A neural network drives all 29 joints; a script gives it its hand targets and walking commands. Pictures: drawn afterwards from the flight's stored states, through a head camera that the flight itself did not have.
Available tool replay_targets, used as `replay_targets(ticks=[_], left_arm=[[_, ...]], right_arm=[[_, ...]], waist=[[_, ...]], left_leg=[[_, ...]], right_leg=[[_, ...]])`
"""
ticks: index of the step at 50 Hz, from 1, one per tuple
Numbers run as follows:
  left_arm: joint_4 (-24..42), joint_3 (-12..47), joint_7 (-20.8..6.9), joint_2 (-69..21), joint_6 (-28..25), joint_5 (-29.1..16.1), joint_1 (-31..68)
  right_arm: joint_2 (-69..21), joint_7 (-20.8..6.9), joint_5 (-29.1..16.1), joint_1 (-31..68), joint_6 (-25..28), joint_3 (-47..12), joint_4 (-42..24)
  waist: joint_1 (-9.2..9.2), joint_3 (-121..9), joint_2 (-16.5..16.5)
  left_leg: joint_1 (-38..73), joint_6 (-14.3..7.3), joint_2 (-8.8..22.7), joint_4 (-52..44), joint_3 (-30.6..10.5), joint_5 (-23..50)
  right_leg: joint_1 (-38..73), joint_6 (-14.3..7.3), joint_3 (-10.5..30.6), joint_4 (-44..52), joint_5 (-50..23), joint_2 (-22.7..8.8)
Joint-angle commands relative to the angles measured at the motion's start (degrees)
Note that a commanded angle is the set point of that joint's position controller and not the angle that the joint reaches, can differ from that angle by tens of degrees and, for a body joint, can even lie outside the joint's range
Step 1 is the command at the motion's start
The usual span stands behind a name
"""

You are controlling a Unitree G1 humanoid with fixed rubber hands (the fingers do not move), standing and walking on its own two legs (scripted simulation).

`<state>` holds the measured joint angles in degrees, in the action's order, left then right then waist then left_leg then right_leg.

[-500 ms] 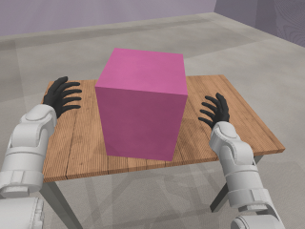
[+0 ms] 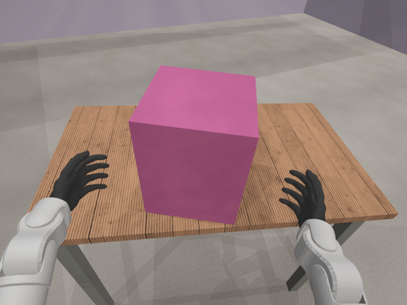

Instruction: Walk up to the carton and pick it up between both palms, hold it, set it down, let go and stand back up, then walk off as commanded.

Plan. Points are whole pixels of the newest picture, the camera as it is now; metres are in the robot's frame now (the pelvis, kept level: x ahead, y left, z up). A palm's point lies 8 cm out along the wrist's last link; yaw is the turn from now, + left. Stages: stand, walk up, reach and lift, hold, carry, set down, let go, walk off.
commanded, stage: set down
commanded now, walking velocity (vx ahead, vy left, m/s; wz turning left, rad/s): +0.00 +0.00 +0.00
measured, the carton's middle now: (198, 146) +0.44 +0.04 +0.07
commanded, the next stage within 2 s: let go in 1.62 s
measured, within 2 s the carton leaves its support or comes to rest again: neither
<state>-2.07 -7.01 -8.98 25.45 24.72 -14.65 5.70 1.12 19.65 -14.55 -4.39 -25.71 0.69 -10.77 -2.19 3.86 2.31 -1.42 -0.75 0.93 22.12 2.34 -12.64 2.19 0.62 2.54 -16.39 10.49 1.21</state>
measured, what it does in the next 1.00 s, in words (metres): stands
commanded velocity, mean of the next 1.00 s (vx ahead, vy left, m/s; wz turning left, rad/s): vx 0.00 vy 0.00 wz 0.00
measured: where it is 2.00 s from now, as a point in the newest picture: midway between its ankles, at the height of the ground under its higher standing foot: outside the picture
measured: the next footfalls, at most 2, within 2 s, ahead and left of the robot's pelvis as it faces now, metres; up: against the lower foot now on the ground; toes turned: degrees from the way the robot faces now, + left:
none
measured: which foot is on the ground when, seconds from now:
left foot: down 0.00-1.00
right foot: down 0.00-1.00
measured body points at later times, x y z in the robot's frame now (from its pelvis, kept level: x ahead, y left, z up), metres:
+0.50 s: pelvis +0.01 +0.00 +0.00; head +0.00 +0.03 +0.45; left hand +0.22 +0.28 +0.05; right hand +0.22 -0.16 +0.05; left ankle +0.01 +0.10 -0.75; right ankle -0.01 -0.13 -0.75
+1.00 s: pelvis +0.01 +0.00 +0.00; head +0.01 +0.02 +0.45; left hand +0.20 +0.26 +0.00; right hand +0.21 -0.17 +0.01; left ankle +0.01 +0.10 -0.75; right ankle -0.01 -0.13 -0.75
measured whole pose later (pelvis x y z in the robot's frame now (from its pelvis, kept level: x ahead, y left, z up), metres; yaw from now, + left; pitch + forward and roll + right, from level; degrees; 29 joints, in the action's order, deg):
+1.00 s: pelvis +0.01 +0.00 +0.00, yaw +1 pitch -5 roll -1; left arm -2.7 -0.4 -7.1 23.6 4.5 -12.6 -18.1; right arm 2.5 11.2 -8.3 -23.8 -4.3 -3.1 -1.9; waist -3.4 4.8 1.4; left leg -3.9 -0.7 0.2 22.7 1.0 -13.5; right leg -0.1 0.5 1.2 -17.6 12.3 0.6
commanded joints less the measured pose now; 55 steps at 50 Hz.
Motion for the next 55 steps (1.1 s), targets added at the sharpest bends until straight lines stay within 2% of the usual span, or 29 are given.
replay_targets(ticks=[1,2,5,7,9,13,16,17,20,25,26,28,29,30,31,34,35,36,37,38,39,42,43,46,48,51,52,53,55], left_arm=[[10.80,-3.63,0.12,9.18,-4.43,-0.67,8.46],[12.04,-3.46,0.31,9.55,-4.62,-0.66,8.93],[11.76,-4.13,-0.08,10.83,-6.42,-1.19,7.10],[14.05,-3.08,-0.29,10.00,-7.48,-1.04,3.02],[14.34,-2.32,-0.38,9.39,-9.00,-1.76,-0.32],[13.83,-3.24,-0.38,9.53,-13.45,-1.92,-7.09],[14.45,-2.44,-0.13,11.85,-14.76,-3.20,-0.37],[12.18,-1.94,-0.31,11.20,-15.81,-2.84,-7.27],[13.21,-1.51,-0.27,9.99,-17.13,-2.07,-11.20],[13.73,-0.77,-0.27,11.54,-19.28,-2.32,-12.70],[15.12,-0.35,0.27,10.21,-20.15,-1.69,-14.47],[13.00,-0.31,0.23,10.35,-20.53,-1.55,-16.70],[15.93,0.96,0.43,10.27,-21.03,-2.76,-12.82],[11.97,1.15,0.48,8.04,-20.56,-1.33,-18.36],[15.21,1.09,0.63,9.09,-21.22,-1.33,-17.59],[11.50,1.68,0.99,6.81,-20.57,0.08,-19.89],[14.83,1.56,0.95,8.62,-22.17,-0.66,-18.12],[13.20,2.22,1.47,7.62,-21.54,-0.14,-18.71],[13.73,1.91,1.48,8.61,-22.35,-0.65,-18.14],[11.55,2.43,2.01,6.35,-21.51,0.91,-19.51],[12.51,1.99,1.72,7.18,-22.37,-0.15,-19.81],[8.54,2.58,2.24,5.96,-21.88,1.63,-20.11],[11.01,2.45,2.61,6.67,-22.44,0.85,-19.28],[6.29,2.83,2.00,5.27,-21.91,2.29,-18.92],[9.22,2.72,1.91,6.88,-22.78,1.18,-19.58],[2.17,3.36,2.66,3.59,-21.36,3.93,-19.18],[6.43,3.25,2.11,5.89,-22.64,1.59,-19.25],[1.58,2.57,2.21,4.53,-21.92,2.92,-20.43],[0.95,2.17,2.76,3.47,-21.08,5.57,-20.49]], right_arm=[[2.16,-0.46,1.62,3.72,3.54,0.01,-11.49],[2.34,-0.69,0.32,4.82,3.92,-0.36,-12.88],[2.32,-0.33,2.71,1.52,4.86,-0.15,-14.75],[1.30,-0.40,1.79,-2.92,5.77,-1.15,-14.26],[1.52,-0.80,2.33,-5.05,6.96,-1.22,-15.90],[0.31,-1.23,3.34,-13.03,9.96,-3.87,-16.11],[1.38,-1.43,4.54,-6.56,10.64,-2.72,-17.68],[-0.76,-1.76,3.96,-14.38,10.98,-4.95,-16.69],[-0.79,-1.63,4.83,-15.82,12.76,-4.71,-15.51],[0.04,-2.29,5.28,-17.50,15.33,-4.31,-14.60],[0.01,-2.43,5.54,-19.65,15.77,-4.05,-13.20],[0.49,-2.94,5.60,-20.71,16.45,-4.83,-12.50],[0.49,-2.87,5.84,-17.05,17.56,-4.18,-15.66],[1.40,-3.83,6.03,-22.26,16.69,-4.12,-9.32],[0.99,-3.75,6.03,-20.40,17.92,-3.68,-11.64],[2.15,-5.46,5.64,-21.31,18.90,-4.08,-7.01],[2.00,-5.14,5.55,-18.62,20.54,-3.49,-10.95],[3.58,-5.98,6.07,-18.54,20.34,-2.49,-8.22],[2.76,-5.96,5.39,-19.52,21.23,-3.03,-9.34],[3.91,-6.85,5.99,-19.05,20.61,-2.32,-4.72],[3.05,-6.71,6.29,-19.91,21.76,-2.70,-7.29],[4.12,-7.94,6.43,-19.22,22.05,-1.63,-1.55],[4.11,-8.09,6.39,-18.86,22.96,-1.97,-3.57],[5.09,-8.50,6.86,-17.40,22.83,-2.09,1.97],[3.07,-8.08,6.30,-19.45,24.09,-3.08,-2.45],[6.16,-9.84,7.80,-16.60,23.68,-1.08,7.62],[3.15,-8.84,6.55,-19.11,25.45,-2.45,1.13],[5.12,-9.66,7.50,-18.72,25.19,-3.37,5.30],[7.03,-10.77,8.43,-16.89,25.73,-1.72,9.86]], waist=[[0.07,-6.87,-7.50],[-0.31,-6.85,-8.84],[-0.40,-5.45,-6.39],[-0.96,-4.64,-8.22],[-0.23,-6.47,-7.47],[-1.45,-4.52,-7.60],[-0.56,-4.74,-7.46],[-1.45,-2.56,-7.59],[-2.09,-2.05,-8.82],[-1.18,-2.10,-8.35],[-1.31,-1.74,-10.22],[-1.92,-0.92,-9.46],[-0.90,-3.65,-8.40],[-0.78,-1.31,-10.73],[-1.04,-2.04,-11.10],[-1.69,-0.10,-10.97],[-1.26,-1.81,-9.46],[-1.54,-2.55,-10.77],[-1.14,-1.99,-9.01],[-1.39,-1.65,-11.24],[-1.32,-2.30,-8.02],[-0.67,-2.19,-10.94],[-0.73,-3.97,-8.29],[-0.20,-1.75,-8.21],[-0.21,-2.50,-6.73],[-0.27,-0.64,-11.17],[0.03,-2.05,-6.11],[-0.22,-0.98,-5.81],[-0.63,-1.91,-8.36]], left_leg=[[3.88,3.85,1.15,-2.37,0.61,14.96],[4.34,3.76,1.08,-2.36,0.35,14.46],[2.24,2.97,0.97,-3.28,0.85,9.45],[4.19,3.75,1.11,-2.55,0.85,13.85],[4.32,3.52,1.20,-1.99,0.42,15.39],[3.69,3.17,0.78,-1.70,0.19,15.58],[-0.72,3.24,1.63,-2.34,-0.41,10.97],[-0.30,2.39,1.58,-2.30,-0.62,9.82],[1.31,3.23,1.93,-2.39,-0.82,10.94],[0.17,3.52,2.07,-2.03,-2.23,10.30],[0.05,3.67,2.29,-2.68,-2.85,10.22],[0.34,3.37,2.07,-2.44,-2.73,10.42],[-0.94,3.93,2.50,-2.35,-3.06,10.11],[0.63,4.16,2.64,-2.65,-3.84,10.88],[0.39,4.99,2.83,-2.16,-4.16,12.49],[1.61,5.38,2.62,-2.04,-3.95,15.05],[0.70,5.23,2.17,-1.88,-3.32,14.19],[0.91,5.73,2.95,-2.04,-4.14,15.39],[-0.25,5.16,2.63,-1.59,-4.17,14.80],[0.13,5.61,2.77,-2.43,-3.84,14.79],[-0.23,5.28,2.56,-2.21,-3.46,15.10],[0.98,5.71,2.28,-2.04,-3.26,14.64],[1.17,5.29,2.09,-1.91,-3.34,15.27],[1.58,4.99,1.86,-2.58,-2.61,16.09],[1.00,4.75,1.07,-2.04,-1.15,15.76],[1.78,5.46,1.47,-2.88,-1.28,16.16],[1.93,4.46,0.80,-1.47,-0.63,16.57],[2.13,4.17,0.56,-1.86,-0.62,18.02],[4.01,5.54,0.85,-1.78,-0.68,20.73]], right_leg=[[-3.79,-1.70,-1.16,2.28,-10.75,-1.49],[-3.91,-1.90,-0.99,2.32,-9.17,-1.80],[-5.02,-1.45,-0.78,2.54,-6.55,-2.38],[-4.54,-1.75,-0.87,2.64,-9.19,-2.26],[-4.75,-1.85,-0.55,2.12,-9.54,-2.05],[-5.44,-1.57,-0.49,2.20,-9.53,-2.65],[-6.98,-2.22,-0.16,1.60,-4.16,-2.72],[-5.99,-2.13,-0.10,2.10,-3.64,-3.04],[-6.98,-2.58,0.08,2.11,-3.88,-3.05],[-7.20,-2.79,0.30,2.09,-2.34,-2.97],[-6.74,-2.92,-0.04,1.31,-2.53,-3.04],[-7.22,-3.00,0.33,2.05,-2.27,-3.04],[-7.56,-3.16,0.25,1.25,-2.32,-2.83],[-7.40,-3.64,-0.32,1.60,-1.64,-2.32],[-7.15,-3.34,-0.08,1.17,-3.26,-2.29],[-8.50,-3.39,-1.46,1.91,-3.33,-1.71],[-7.61,-3.27,-1.06,1.96,-4.46,-2.43],[-8.15,-3.56,-1.31,1.42,-3.62,-1.66],[-7.70,-3.11,-0.97,1.39,-4.17,-1.91],[-8.24,-3.81,-1.63,1.90,-2.81,-1.65],[-7.59,-3.44,-1.42,1.94,-4.03,-1.82],[-8.66,-3.38,-1.62,2.16,-2.67,-2.25],[-8.53,-3.22,-1.71,2.09,-3.45,-1.85],[-8.78,-2.86,-1.86,2.55,-3.26,-1.98],[-7.72,-2.38,-0.84,2.82,-5.15,-2.67],[-10.13,-2.94,-2.41,2.88,-1.91,-1.79],[-7.85,-1.94,-1.54,3.04,-6.22,-2.38],[-8.81,-2.08,-1.85,2.70,-6.96,-2.10],[-9.51,-2.35,-2.53,2.39,-6.22,-1.21]])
